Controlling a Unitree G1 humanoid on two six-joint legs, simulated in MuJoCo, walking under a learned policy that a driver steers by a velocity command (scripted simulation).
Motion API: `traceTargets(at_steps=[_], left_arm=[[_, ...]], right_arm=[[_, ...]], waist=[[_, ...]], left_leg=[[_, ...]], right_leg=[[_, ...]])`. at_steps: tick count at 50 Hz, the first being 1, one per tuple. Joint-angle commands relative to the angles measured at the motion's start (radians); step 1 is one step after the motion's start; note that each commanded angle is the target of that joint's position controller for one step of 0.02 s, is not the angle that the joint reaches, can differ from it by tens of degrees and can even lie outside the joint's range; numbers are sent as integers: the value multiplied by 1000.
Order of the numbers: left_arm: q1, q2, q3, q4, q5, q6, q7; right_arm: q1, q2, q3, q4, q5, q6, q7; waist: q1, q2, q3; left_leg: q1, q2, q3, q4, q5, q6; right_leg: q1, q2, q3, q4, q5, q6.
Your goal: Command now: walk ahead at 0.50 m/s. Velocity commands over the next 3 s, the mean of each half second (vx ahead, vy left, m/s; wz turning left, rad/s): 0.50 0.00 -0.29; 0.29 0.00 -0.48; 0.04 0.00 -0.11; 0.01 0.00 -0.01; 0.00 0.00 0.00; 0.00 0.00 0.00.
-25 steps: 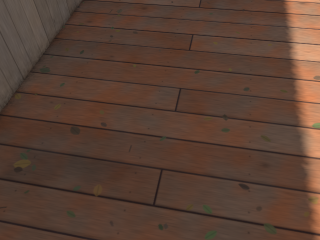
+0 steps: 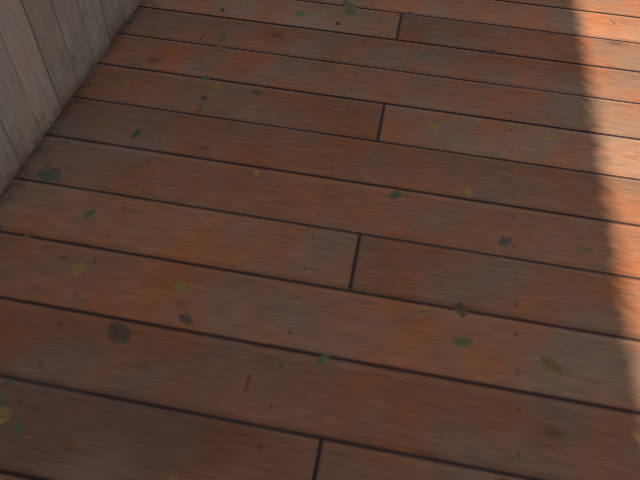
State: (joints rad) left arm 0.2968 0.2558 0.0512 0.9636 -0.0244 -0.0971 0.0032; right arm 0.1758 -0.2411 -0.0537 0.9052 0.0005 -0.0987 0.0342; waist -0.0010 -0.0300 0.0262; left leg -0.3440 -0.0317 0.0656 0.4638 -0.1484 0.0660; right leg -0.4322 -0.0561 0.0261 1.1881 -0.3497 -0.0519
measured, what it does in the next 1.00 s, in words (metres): walks ahead, turning right: right foot, then left foot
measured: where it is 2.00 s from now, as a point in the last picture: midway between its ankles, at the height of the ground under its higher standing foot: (388, 441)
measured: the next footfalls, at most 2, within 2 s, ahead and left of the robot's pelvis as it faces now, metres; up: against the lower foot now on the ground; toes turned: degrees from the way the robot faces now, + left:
right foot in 0.44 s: +0.40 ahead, -0.16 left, +0.00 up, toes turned -12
left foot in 0.90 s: +0.68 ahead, -0.06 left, +0.00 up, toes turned -28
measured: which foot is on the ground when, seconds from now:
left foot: down 0.00-0.46, up 0.48-0.88, down 0.90-1.00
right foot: up 0.00-0.42, down 0.44-0.90, up 0.92-1.00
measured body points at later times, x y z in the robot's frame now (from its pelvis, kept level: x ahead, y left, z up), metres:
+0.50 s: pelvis +0.28 -0.06 -0.02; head +0.32 -0.08 +0.43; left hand +0.49 +0.16 -0.12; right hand +0.25 -0.33 -0.16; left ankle +0.10 +0.09 -0.66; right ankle +0.36 -0.15 -0.74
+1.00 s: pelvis +0.51 -0.09 -0.01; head +0.55 -0.09 +0.44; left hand +0.72 +0.13 -0.13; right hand +0.57 -0.40 -0.10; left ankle +0.65 -0.05 -0.74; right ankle +0.36 -0.16 -0.66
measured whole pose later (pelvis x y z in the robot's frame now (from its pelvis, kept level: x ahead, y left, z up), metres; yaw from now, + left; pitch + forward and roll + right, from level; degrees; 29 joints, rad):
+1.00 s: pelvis +0.51 -0.09 -0.01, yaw -26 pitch +2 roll +0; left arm 0.25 0.29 0.07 0.75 -0.01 0.00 0.04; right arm 0.06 -0.24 -0.04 0.76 -0.02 -0.08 0.00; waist 0.02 -0.02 0.03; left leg -0.46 -0.04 -0.01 0.50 -0.09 0.04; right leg -0.39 0.12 0.15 1.11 -0.58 0.02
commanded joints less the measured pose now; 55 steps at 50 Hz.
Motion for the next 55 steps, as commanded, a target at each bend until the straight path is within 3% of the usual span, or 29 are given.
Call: traceTargets(at_steps=[1,4,10,16,19,20,21,22,23,24,25,26,27,28,30,32,34,36,40,43,44,45,46,47,48,49,50,52,55], left_arm=[[47,53,24,-49,7,10,11],[-19,57,30,-74,12,24,16],[-193,34,23,-125,4,19,-7],[-335,19,8,-205,2,19,-43],[-313,46,18,-235,3,18,-64],[-255,70,31,-231,4,21,-66],[-121,108,54,-203,3,22,-65],[48,182,90,-164,3,26,-52],[143,296,116,-153,4,31,-34],[154,271,99,-166,7,23,-37],[134,197,81,-165,16,20,-33],[63,155,69,-180,12,16,-31],[-16,127,59,-203,11,17,-32],[-66,99,48,-222,16,17,-31],[-81,108,48,-235,18,17,-24],[-67,153,58,-241,21,15,-10],[-43,173,65,-238,17,25,4],[-13,172,67,-235,9,43,14],[17,161,67,-231,2,70,28],[-24,136,60,-250,10,76,43],[-40,115,52,-260,12,75,43],[-31,68,35,-282,28,70,40],[164,27,23,-263,24,64,38],[244,109,29,-245,14,65,29],[152,177,48,-235,6,83,32],[61,184,52,-245,9,105,39],[18,174,53,-253,17,126,46],[22,115,40,-254,18,144,44],[18,59,19,-241,25,131,44]], right_arm=[[17,-79,-12,-25,-8,-17,4],[69,-125,-23,3,-10,-21,-14],[136,-137,-22,35,-10,-14,-42],[204,-147,-28,73,0,10,-49],[163,-182,-39,57,7,30,-59],[150,-197,-43,48,7,37,-64],[127,-203,-44,38,8,46,-68],[123,-195,-38,19,6,45,-72],[196,-82,-2,-23,-25,20,-57],[190,-67,13,-41,-6,-28,-37],[77,-146,-11,-67,33,-59,-24],[21,-150,-9,-85,40,-71,-23],[8,-144,-15,-79,21,-69,-31],[14,-152,-26,-78,6,-56,-38],[38,-128,-30,-90,-5,-26,-40],[6,-115,-30,-112,-16,-10,-51],[-62,-94,-24,-140,-22,-5,-57],[-119,-75,-16,-160,-17,-4,-53],[-192,-106,-22,-204,-3,4,-41],[-118,-149,-35,-188,-15,-11,-32],[-68,-156,-37,-176,-28,-21,-33],[-7,-199,-42,-179,-50,-26,-39],[25,-224,-41,-181,-68,-15,-43],[48,-192,-41,-170,-27,-1,-36],[-3,-138,-26,-197,-10,9,-35],[-40,-115,-14,-203,-14,24,-34],[-76,-98,-3,-205,-17,37,-32],[-123,-105,0,-194,-29,54,-31],[-108,-119,-6,-174,-25,61,-35]], waist=[[21,118,-58],[22,90,-15],[-35,84,19],[-81,66,72],[-39,104,33],[-4,127,-16],[72,123,-87],[147,78,-179],[105,-158,-296],[92,-192,-425],[123,-115,-325],[98,-50,-215],[50,36,-144],[13,43,-104],[-25,12,-84],[-31,1,-51],[-15,-15,-42],[13,-50,-70],[38,-83,-93],[-1,-97,-115],[-28,-78,-139],[-39,17,-240],[30,269,-340],[38,299,-417],[5,178,-319],[-6,106,-251],[-1,89,-187],[36,145,-114],[20,192,-136]], left_leg=[[136,252,-286,-308,58,162],[143,252,-215,-346,154,176],[230,233,-60,-367,198,114],[444,301,15,-305,284,96],[486,315,62,-166,638,66],[483,310,80,-66,819,53],[443,284,109,114,912,30],[266,240,120,367,769,-8],[-147,93,107,755,87,-68],[-381,-38,-100,954,-430,-75],[-481,37,-179,978,-361,-44],[-481,84,-161,908,-266,-27],[-417,122,-151,815,-209,-31],[-340,148,-148,741,-177,-41],[-265,156,-138,656,-153,-69],[-251,129,-110,552,-95,-107],[-219,86,-89,386,14,-125],[-156,38,-80,235,148,-121],[-119,-4,-122,79,200,-114],[-63,19,-144,-4,191,-75],[30,39,-130,-74,301,-49],[238,179,-238,-33,614,7],[517,419,-516,19,978,209],[528,502,-709,-23,706,286],[444,431,-629,-49,484,248],[350,369,-528,-71,327,198],[242,324,-466,-106,225,176],[64,228,-336,-171,112,133],[56,197,-265,-176,149,141]], right_leg=[[-144,-98,41,-24,95,-4],[-232,-108,36,-136,207,24],[-273,-65,23,-434,473,21],[-343,-33,-18,-572,393,-10],[-234,21,-97,-587,243,-51],[-134,60,-131,-579,198,-70],[46,106,-153,-619,218,-98],[334,81,-56,-657,259,-145],[715,-178,403,-679,244,-296],[879,-313,830,-866,155,-413],[823,-262,686,-879,161,-338],[673,-218,527,-882,225,-291],[503,-176,420,-899,311,-261],[380,-142,350,-926,380,-244],[259,-111,306,-963,432,-248],[180,-88,233,-957,646,-244],[137,-39,164,-916,769,-205],[130,-3,143,-876,750,-159],[204,-26,253,-799,579,-116],[289,-49,324,-679,542,-96],[285,-3,305,-592,529,-68],[203,69,249,-400,362,-28],[-41,212,176,-121,-312,37],[-119,162,190,24,-382,63],[-160,127,187,97,-310,92],[-171,104,150,98,-247,108],[-154,84,135,62,-211,117],[-26,57,76,-104,-144,119],[96,52,18,-351,-121,118]])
